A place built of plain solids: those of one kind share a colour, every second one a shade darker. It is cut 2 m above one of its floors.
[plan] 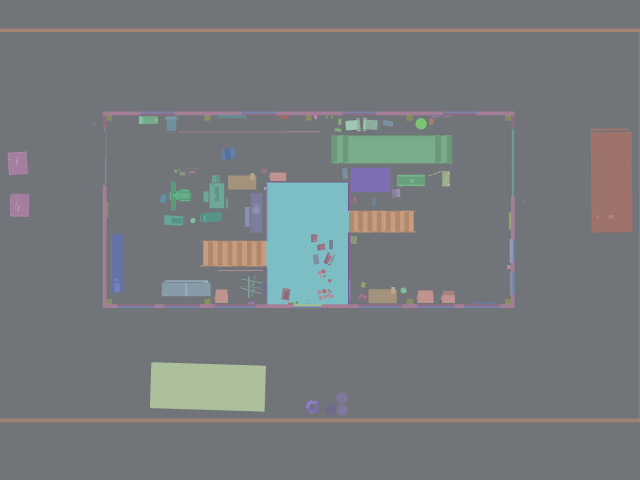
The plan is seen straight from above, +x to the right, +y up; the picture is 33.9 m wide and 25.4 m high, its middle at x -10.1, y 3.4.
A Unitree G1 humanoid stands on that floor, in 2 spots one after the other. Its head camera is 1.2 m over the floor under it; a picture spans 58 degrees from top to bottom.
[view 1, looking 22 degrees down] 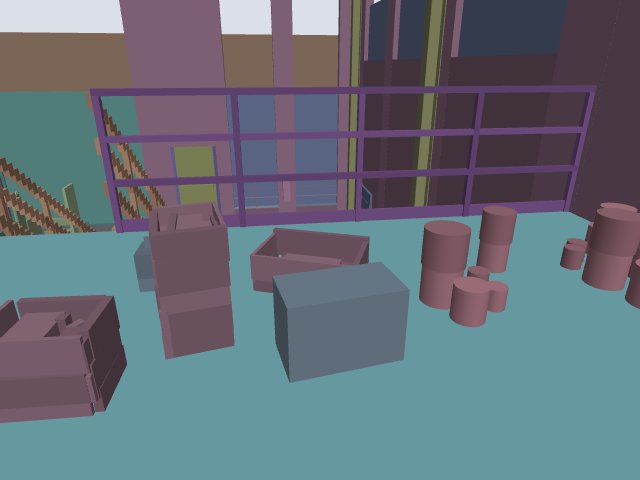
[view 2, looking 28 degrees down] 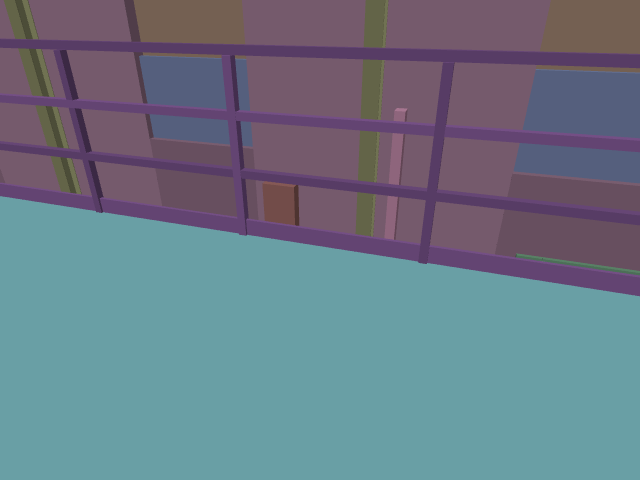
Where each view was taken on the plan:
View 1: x -11.91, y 2.68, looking -8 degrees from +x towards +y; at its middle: euro_bin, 2.67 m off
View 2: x -9.59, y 4.38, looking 108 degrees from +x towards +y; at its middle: deck_rail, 2.47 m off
